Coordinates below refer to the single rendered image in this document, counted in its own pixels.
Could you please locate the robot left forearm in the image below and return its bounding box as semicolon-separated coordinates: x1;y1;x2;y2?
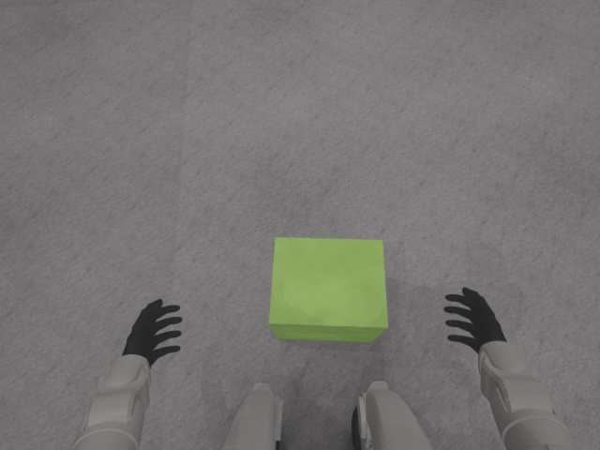
71;354;151;450

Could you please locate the right robot hand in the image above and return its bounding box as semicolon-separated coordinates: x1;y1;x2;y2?
443;287;507;354

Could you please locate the carton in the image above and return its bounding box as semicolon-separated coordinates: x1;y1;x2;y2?
269;237;388;343

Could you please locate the robot left thigh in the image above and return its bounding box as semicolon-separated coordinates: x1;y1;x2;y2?
219;391;283;450

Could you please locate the robot right forearm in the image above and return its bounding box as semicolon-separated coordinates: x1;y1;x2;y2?
478;341;577;450

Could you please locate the left robot hand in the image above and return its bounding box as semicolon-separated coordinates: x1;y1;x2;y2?
122;299;182;368

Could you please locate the robot right shin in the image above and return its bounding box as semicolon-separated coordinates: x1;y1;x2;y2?
361;382;389;450

